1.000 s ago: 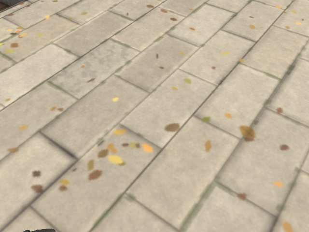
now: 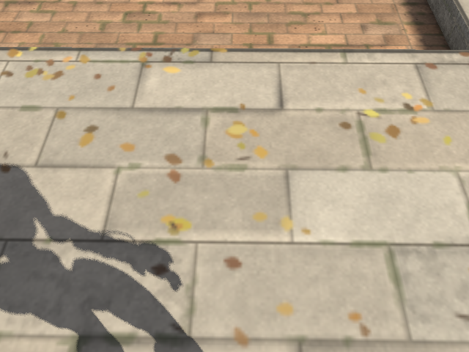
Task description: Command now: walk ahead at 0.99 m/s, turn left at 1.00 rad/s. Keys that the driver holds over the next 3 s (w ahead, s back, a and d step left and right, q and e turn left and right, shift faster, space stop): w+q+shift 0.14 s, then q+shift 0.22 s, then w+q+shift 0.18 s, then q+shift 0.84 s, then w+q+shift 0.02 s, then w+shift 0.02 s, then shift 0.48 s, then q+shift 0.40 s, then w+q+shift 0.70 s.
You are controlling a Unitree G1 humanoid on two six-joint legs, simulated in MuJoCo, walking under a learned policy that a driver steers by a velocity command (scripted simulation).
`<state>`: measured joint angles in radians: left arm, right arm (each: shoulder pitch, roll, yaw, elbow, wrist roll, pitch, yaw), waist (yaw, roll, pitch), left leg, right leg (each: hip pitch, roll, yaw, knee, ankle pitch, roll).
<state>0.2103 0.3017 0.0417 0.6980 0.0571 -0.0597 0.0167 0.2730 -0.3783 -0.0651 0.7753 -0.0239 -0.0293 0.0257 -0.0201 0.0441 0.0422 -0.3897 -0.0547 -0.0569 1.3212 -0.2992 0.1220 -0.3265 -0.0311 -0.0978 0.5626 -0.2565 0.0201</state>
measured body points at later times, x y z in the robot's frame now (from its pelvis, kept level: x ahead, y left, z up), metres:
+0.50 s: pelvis +0.40 +0.06 +0.01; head +0.44 +0.08 +0.45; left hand +0.47 +0.37 -0.07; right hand +0.63 -0.15 -0.10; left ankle +0.43 +0.08 -0.73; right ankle +0.52 -0.12 -0.64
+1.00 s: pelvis +0.65 +0.10 +0.01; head +0.66 +0.15 +0.45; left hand +0.51 +0.39 -0.09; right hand +0.99 +0.08 -0.06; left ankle +0.56 +0.19 -0.65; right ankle +0.78 +0.09 -0.73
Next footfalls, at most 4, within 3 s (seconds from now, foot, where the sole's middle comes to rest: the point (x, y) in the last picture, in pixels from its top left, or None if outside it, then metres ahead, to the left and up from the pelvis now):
0.30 left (209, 349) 0.47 0.10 -0.76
0.76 right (203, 240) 0.81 0.12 -0.76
1.20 left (157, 314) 0.57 0.25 -0.76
1.62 right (157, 246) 0.79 0.27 -0.76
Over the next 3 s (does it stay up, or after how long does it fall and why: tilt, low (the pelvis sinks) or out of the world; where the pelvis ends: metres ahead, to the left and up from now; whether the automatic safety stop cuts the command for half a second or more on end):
stays up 0.39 0.40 -0.01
